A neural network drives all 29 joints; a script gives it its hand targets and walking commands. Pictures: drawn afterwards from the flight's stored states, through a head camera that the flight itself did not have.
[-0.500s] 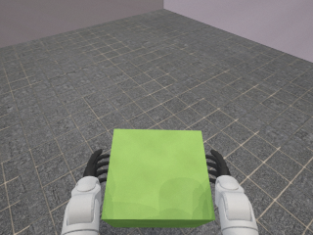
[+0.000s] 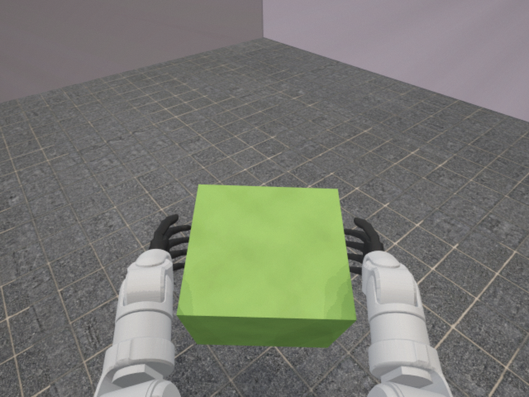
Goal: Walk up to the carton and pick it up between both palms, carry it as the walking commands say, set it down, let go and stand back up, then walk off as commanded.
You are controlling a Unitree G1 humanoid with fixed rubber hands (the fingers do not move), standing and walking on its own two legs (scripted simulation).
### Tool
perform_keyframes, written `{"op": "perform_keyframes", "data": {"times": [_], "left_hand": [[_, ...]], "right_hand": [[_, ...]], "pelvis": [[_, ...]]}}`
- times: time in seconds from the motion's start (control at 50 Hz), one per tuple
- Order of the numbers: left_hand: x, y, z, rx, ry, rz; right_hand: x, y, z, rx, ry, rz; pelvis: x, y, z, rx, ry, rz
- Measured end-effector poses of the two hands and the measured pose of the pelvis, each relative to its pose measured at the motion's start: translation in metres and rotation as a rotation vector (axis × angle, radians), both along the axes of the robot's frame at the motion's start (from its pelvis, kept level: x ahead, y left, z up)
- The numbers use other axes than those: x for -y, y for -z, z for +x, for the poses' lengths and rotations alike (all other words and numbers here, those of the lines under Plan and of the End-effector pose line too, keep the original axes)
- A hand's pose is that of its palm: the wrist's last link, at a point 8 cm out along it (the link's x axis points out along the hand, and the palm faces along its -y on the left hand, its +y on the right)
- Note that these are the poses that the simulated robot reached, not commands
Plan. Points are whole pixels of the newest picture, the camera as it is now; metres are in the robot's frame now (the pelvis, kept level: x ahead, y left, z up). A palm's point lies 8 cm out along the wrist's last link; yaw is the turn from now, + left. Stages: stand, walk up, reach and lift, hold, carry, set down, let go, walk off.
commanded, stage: hold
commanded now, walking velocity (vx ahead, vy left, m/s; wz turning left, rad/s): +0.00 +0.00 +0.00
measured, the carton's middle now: (265, 269) +0.36 +0.00 -0.02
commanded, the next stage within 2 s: set down in 0.26 s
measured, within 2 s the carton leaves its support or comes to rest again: neither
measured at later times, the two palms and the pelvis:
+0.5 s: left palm (171, 271) +0.32 +0.16 +0.03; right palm (370, 269) +0.31 -0.18 +0.03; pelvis +0.04 +0.00 +0.01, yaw +1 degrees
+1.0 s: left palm (185, 288) +0.34 +0.15 -0.05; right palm (362, 286) +0.33 -0.18 -0.05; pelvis +0.02 -0.01 -0.02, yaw +1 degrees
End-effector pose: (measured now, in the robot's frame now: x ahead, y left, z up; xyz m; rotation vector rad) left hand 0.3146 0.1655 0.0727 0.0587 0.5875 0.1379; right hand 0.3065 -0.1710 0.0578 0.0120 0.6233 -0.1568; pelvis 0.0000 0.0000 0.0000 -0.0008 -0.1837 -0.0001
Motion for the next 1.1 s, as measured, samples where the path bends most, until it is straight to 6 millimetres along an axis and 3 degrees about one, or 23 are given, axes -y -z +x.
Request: {"op": "perform_keyframes", "data": {"times": [0.3, 0.4, 0.62, 0.82, 1.1], "left_hand": [[-0.001, 0.020, 0.004, -0.036, -0.001, -0.015], [0.009, 0.033, 0.005, -0.069, 0.008, -0.017], [0.004, 0.058, 0.011, -0.114, -0.013, -0.006], [0.009, 0.087, 0.019, -0.132, -0.013, -0.003], [0.011, 0.136, 0.030, -0.121, -0.032, -0.028]], "right_hand": [[-0.003, 0.010, 0.005, -0.027, 0.017, -0.031], [0.007, 0.019, 0.002, -0.054, 0.041, -0.034], [0.002, 0.044, 0.012, -0.088, 0.012, -0.034], [0.006, 0.075, 0.017, -0.103, 0.032, -0.031], [0.008, 0.124, 0.032, -0.093, 0.037, -0.022]], "pelvis": [[0.004, -0.005, 0.028, -0.038, -0.026, -0.011], [0.003, -0.006, 0.038, -0.068, -0.017, -0.012], [0.002, -0.005, 0.044, -0.138, -0.015, -0.012], [0.003, 0.003, 0.036, -0.251, -0.016, -0.008], [0.010, 0.026, 0.006, -0.452, -0.011, 0.003]]}}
